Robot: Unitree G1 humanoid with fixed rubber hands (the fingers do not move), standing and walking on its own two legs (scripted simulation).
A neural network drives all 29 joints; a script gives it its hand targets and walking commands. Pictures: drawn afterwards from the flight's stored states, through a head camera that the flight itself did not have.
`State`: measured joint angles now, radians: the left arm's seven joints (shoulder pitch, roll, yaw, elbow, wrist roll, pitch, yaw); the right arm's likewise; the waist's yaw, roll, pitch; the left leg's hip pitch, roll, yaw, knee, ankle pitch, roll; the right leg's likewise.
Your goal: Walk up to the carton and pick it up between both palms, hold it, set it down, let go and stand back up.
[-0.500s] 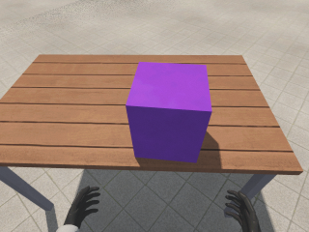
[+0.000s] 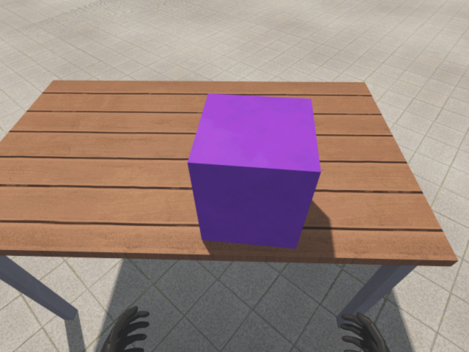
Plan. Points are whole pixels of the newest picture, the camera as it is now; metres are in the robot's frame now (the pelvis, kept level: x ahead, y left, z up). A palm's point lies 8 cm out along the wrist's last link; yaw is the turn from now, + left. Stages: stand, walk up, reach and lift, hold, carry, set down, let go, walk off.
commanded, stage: set down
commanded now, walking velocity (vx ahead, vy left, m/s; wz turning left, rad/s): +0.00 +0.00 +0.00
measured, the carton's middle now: (253, 173) +0.46 -0.01 +0.02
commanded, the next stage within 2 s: let go in 0.48 s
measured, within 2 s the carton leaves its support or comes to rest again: neither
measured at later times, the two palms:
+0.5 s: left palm (129, 351) +0.14 +0.21 -0.08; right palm out of the picture +0.14 -0.24 -0.09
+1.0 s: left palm out of the picture +0.12 +0.22 -0.09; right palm out of the picture +0.12 -0.22 -0.09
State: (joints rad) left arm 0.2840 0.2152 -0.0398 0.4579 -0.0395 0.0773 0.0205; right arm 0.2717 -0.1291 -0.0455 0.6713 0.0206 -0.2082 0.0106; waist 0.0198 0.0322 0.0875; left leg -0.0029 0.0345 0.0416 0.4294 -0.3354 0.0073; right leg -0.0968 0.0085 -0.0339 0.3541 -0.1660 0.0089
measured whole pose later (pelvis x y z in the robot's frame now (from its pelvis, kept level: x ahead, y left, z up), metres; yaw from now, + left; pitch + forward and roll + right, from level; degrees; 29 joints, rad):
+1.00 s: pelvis -0.02 -0.01 +0.00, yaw +1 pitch -4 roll -1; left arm 0.23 0.20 -0.01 0.50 0.02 0.15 0.04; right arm 0.21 -0.14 -0.03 0.75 -0.02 -0.19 0.04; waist 0.00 0.00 0.08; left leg -0.07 0.03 0.03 0.48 -0.33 0.00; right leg -0.17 0.00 -0.05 0.42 -0.17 0.00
